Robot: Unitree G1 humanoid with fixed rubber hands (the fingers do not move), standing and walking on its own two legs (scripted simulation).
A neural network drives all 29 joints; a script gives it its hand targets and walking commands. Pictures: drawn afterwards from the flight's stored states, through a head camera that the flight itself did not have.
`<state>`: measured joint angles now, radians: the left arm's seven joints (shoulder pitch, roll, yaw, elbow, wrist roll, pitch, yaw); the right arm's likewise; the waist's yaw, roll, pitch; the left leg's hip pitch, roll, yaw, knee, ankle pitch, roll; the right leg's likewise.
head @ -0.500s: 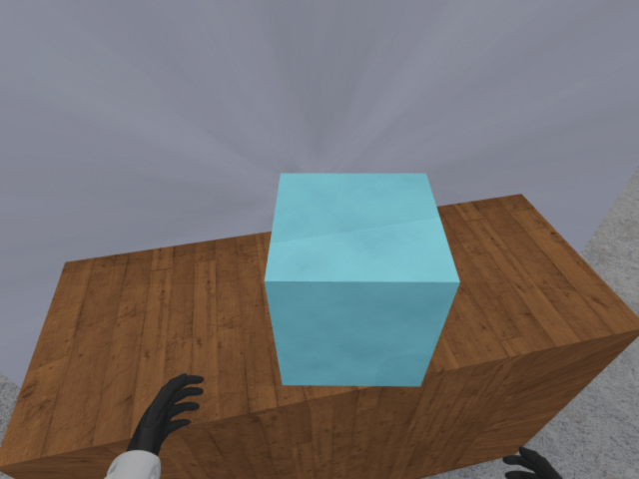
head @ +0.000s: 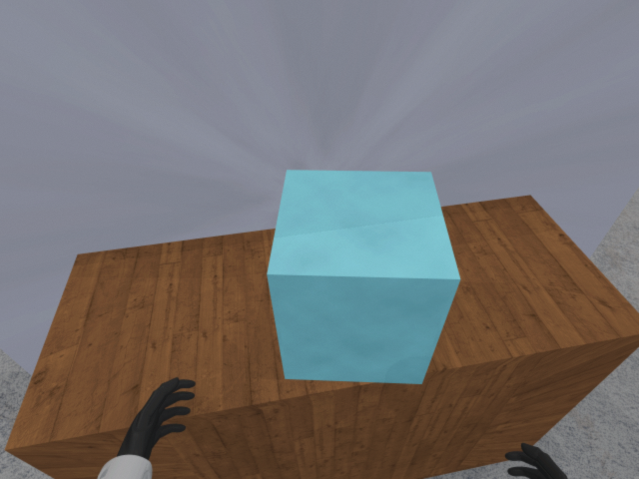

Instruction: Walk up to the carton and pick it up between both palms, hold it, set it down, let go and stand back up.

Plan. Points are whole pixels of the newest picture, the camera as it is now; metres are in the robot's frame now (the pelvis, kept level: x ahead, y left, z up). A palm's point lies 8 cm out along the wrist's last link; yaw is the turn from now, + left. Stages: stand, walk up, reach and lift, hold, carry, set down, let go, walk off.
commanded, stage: stand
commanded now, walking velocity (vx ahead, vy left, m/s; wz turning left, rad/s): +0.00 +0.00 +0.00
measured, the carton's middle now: (355, 279) +0.40 -0.04 +0.02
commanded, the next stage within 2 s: none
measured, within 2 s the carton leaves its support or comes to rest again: neither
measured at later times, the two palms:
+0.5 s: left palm (131, 465) +0.18 +0.24 -0.03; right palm out of the picture +0.11 -0.26 -0.09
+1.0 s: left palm (128, 467) +0.18 +0.25 -0.03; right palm out of the picture +0.16 -0.24 -0.09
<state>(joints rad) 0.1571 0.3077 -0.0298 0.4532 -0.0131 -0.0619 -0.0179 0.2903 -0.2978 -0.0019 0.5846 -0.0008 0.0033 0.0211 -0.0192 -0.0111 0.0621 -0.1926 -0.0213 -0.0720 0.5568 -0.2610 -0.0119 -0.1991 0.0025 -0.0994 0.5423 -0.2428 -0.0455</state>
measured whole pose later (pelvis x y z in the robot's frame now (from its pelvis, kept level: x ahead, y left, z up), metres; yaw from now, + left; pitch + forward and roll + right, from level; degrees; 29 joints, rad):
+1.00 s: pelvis +0.02 +0.00 +0.00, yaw +4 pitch -4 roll +0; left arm 0.22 0.30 -0.05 0.42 -0.02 -0.08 -0.02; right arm 0.26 -0.26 -0.01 0.63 0.00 0.00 0.04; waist 0.01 0.00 0.04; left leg -0.22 -0.05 -0.13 0.55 -0.26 -0.01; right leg -0.20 -0.03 -0.15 0.54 -0.27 -0.04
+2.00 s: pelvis +0.00 +0.00 +0.00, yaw +5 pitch -3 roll -1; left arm 0.32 0.33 0.00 0.73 0.01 0.02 -0.01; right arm 0.31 -0.27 -0.02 0.63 -0.02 0.00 0.00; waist 0.03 -0.02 0.05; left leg -0.29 -0.04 -0.14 0.58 -0.24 -0.01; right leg -0.25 -0.03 -0.17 0.55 -0.26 -0.04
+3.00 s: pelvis +0.04 +0.03 +0.01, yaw +5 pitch -2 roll +0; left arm 0.30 0.30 0.00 0.81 0.00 0.02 0.00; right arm 0.26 -0.24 -0.02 0.73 -0.01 0.01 -0.01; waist 0.03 -0.01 0.05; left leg -0.19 -0.09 -0.13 0.50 -0.26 0.04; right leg -0.16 -0.07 -0.15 0.48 -0.28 0.02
